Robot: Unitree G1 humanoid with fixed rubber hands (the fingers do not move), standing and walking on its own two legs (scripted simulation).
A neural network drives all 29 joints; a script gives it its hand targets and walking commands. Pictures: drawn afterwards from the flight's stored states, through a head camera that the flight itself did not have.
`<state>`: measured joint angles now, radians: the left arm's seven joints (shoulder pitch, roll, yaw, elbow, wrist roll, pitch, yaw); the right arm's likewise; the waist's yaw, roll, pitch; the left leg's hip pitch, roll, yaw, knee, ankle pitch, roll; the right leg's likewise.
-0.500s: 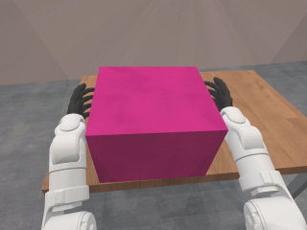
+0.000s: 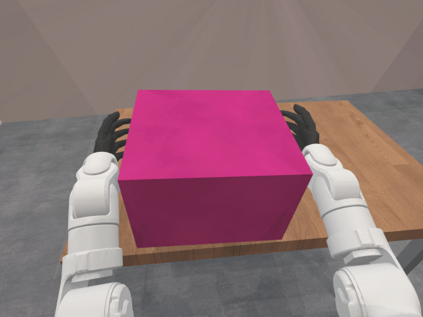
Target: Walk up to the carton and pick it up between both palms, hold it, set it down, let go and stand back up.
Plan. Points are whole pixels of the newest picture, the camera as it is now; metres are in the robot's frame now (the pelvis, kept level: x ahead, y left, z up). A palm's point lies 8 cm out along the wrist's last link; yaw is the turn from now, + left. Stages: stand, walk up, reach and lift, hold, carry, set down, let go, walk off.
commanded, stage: hold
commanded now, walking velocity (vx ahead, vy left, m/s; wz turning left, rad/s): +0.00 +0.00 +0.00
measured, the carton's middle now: (208, 163) +0.37 +0.00 +0.16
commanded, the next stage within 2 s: none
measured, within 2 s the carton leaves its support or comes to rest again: neither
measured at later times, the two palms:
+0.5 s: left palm (108, 155) +0.36 +0.18 +0.19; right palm (304, 145) +0.37 -0.18 +0.19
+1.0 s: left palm (109, 155) +0.36 +0.18 +0.19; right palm (306, 146) +0.36 -0.18 +0.19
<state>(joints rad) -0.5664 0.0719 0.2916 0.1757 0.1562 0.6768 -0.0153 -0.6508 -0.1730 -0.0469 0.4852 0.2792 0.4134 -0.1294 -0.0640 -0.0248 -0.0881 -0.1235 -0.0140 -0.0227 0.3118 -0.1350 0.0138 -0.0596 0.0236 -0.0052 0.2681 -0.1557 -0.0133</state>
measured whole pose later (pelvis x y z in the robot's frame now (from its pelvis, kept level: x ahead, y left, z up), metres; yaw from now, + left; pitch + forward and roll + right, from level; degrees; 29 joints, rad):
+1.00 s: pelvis +0.00 +0.00 +0.00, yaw +0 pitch -3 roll -1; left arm -0.56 0.07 0.29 0.15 0.16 0.68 -0.01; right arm -0.64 -0.18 -0.04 0.46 0.28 0.42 -0.13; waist -0.06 -0.03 -0.08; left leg -0.11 -0.01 -0.02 0.31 -0.14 0.01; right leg -0.05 0.03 0.00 0.26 -0.16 -0.02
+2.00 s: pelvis +0.00 +0.00 +0.00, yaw +0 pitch -4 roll -1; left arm -0.55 0.07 0.29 0.15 0.16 0.68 -0.02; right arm -0.64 -0.18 -0.04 0.48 0.28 0.41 -0.13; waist -0.07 -0.03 -0.07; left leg -0.11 -0.01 -0.03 0.31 -0.14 0.01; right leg -0.04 0.03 -0.01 0.26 -0.16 -0.01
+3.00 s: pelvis +0.00 +0.00 +0.00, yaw -1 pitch -3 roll -1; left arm -0.57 0.07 0.29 0.17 0.16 0.68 -0.02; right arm -0.65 -0.18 -0.04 0.48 0.28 0.41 -0.13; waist -0.06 -0.02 -0.08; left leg -0.11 -0.01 -0.02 0.31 -0.14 0.01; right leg -0.05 0.03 0.00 0.26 -0.15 -0.01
